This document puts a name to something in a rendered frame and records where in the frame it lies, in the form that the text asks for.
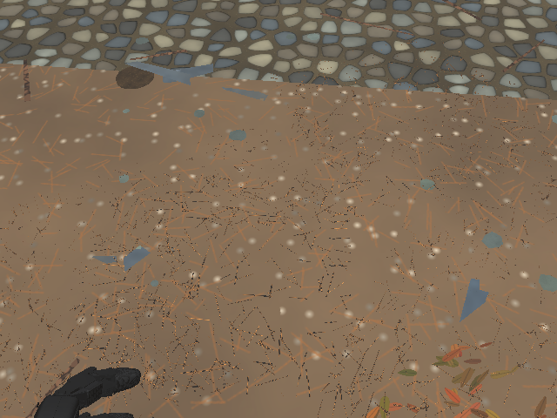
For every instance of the robot left hand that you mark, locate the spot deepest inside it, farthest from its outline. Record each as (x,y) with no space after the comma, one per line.
(86,387)

